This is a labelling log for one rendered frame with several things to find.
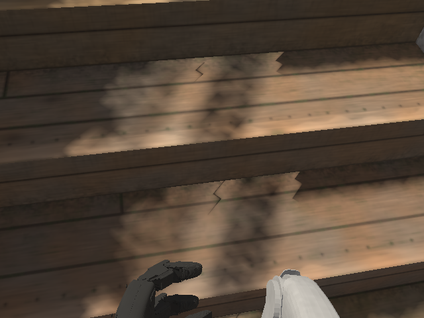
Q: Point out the right robot thigh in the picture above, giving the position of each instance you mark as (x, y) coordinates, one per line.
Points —
(295, 296)

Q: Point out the robot left hand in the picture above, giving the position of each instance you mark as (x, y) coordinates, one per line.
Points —
(139, 299)

